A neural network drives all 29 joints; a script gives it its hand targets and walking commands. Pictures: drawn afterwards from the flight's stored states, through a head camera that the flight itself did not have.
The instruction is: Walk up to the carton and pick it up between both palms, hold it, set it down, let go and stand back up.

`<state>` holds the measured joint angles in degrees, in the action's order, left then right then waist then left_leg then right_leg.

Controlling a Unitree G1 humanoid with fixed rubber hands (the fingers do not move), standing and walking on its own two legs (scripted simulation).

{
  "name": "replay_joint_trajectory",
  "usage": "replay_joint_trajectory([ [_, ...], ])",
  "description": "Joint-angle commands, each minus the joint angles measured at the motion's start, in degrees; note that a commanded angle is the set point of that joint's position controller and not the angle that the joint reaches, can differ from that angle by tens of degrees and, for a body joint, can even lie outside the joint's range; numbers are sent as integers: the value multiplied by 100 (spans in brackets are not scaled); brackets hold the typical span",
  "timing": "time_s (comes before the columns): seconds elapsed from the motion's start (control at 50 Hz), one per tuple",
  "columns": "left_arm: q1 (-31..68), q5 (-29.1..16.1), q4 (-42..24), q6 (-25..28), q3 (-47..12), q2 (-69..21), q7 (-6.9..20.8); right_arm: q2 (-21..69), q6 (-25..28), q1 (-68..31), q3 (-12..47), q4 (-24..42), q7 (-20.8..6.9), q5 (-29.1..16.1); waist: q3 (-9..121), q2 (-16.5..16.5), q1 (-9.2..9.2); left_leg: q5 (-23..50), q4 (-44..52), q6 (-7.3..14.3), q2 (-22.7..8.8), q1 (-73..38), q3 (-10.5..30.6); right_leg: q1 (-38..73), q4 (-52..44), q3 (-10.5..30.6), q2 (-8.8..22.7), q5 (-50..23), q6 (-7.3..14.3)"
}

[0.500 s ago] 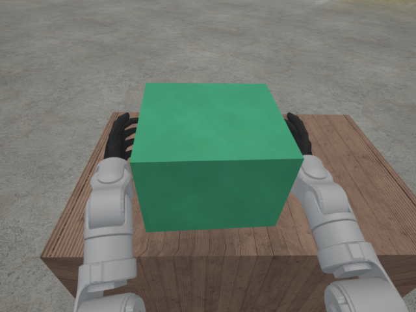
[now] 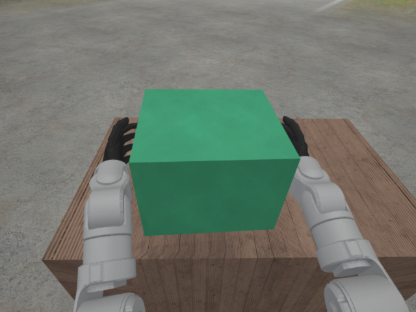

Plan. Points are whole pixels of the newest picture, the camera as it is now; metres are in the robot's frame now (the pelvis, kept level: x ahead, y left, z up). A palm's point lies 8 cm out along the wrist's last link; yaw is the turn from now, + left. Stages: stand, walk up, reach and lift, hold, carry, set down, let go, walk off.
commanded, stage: hold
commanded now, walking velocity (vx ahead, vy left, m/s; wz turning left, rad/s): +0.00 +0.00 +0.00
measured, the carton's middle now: (207, 157) +0.38 +0.01 +0.16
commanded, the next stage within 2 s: none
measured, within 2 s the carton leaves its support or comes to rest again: neither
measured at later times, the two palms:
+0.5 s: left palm (116, 159) +0.36 +0.17 +0.18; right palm (295, 156) +0.36 -0.16 +0.17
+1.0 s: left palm (116, 160) +0.36 +0.17 +0.18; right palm (294, 156) +0.36 -0.16 +0.17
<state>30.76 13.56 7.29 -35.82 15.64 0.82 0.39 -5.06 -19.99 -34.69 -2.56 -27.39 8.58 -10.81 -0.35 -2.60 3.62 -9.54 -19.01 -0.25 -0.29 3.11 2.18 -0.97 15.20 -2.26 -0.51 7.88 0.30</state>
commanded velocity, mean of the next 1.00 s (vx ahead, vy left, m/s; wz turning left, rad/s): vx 0.00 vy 0.00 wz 0.00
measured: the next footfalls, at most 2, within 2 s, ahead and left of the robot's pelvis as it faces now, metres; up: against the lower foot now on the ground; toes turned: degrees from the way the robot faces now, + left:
none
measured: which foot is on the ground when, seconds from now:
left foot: down 0.00-1.00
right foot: down 0.00-1.00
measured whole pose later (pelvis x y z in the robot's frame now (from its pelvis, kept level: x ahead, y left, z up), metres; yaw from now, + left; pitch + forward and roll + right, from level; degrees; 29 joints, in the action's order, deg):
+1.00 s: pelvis +0.00 +0.00 +0.00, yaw +0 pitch -6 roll -1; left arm 33.0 13.2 9.9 -35.2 16.8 0.6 0.5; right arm -3.9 -20.4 -36.0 -5.4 -28.2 8.1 -9.5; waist -0.6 -3.0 3.6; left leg -9.0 -18.5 0.1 0.2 3.6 2.2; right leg -1.9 15.6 -2.0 -0.1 7.9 0.1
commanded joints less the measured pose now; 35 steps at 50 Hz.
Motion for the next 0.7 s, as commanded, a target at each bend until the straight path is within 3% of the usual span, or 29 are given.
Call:
replay_joint_trajectory([
  [0.0,3833,-946,-744,221,-2985,-3151,867,3349,429,-4551,2301,1978,-567,-505,2367,426,77,1379,115,-162,333,-375,-205,573,-52,-47,-210,-1131,-202],
  [0.16,3753,-906,-610,163,-2947,-3176,817,3206,336,-4452,2146,1726,-642,-419,2211,464,67,1079,213,-159,266,-392,-191,335,-117,-61,-211,-660,-157],
  [0.42,3690,-885,-638,147,-2870,-3173,813,3167,357,-4515,2218,1790,-658,-502,2386,369,0,1391,136,-165,261,-503,-196,431,-104,-62,-263,-850,-150],
  [0.68,3703,-899,-720,132,-2937,-3173,813,3179,334,-4453,2211,1820,-652,-510,2339,412,46,1369,139,-178,272,-493,-198,435,-107,-47,-242,-911,-157],
])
